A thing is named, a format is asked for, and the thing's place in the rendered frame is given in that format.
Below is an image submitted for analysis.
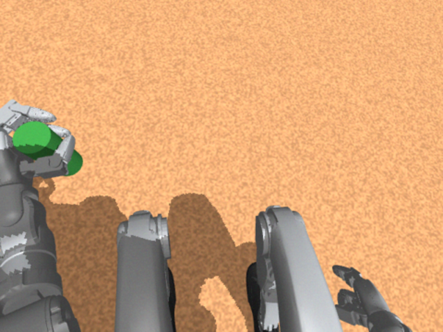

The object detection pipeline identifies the left robot arm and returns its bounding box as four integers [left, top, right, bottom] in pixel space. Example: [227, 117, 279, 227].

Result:
[0, 183, 81, 332]

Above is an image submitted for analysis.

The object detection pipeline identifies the can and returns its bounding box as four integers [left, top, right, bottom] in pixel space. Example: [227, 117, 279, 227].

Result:
[12, 121, 83, 176]

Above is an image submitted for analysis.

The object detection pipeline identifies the right robot foot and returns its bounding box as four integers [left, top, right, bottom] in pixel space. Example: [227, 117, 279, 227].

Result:
[246, 262, 280, 332]

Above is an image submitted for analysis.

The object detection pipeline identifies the right robot hand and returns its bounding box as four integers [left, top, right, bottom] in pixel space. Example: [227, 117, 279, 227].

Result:
[332, 265, 390, 328]

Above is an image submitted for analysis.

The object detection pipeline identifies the right robot arm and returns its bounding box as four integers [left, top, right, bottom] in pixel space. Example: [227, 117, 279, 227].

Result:
[367, 311, 412, 332]

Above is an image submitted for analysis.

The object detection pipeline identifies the left robot hand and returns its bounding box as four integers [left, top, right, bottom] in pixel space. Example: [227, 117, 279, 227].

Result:
[0, 100, 75, 186]

